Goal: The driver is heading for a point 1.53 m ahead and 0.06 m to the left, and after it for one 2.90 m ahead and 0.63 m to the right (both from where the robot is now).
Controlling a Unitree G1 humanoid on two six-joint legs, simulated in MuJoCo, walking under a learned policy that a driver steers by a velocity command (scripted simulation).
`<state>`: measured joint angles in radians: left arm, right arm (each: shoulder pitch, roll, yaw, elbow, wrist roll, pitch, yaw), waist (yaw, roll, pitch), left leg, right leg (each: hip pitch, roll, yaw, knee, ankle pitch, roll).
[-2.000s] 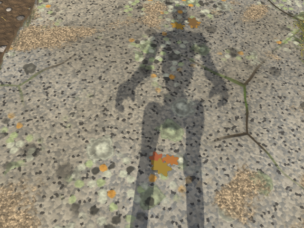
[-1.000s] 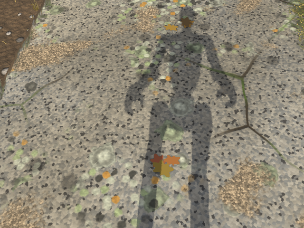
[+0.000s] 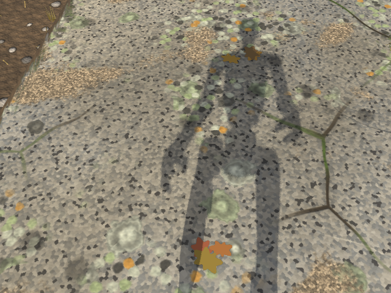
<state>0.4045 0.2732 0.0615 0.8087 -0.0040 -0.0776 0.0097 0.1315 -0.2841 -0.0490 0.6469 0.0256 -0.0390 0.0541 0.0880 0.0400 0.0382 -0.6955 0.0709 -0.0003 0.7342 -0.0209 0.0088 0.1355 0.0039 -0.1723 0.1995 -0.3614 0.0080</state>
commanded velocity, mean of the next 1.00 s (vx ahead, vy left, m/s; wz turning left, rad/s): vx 0.49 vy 0.00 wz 0.14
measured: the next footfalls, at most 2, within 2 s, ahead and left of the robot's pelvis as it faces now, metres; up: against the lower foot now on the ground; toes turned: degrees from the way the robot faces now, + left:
left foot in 0.10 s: +0.24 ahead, +0.12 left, +0.00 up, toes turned +6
right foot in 0.60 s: +0.56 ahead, -0.02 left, +0.00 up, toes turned +16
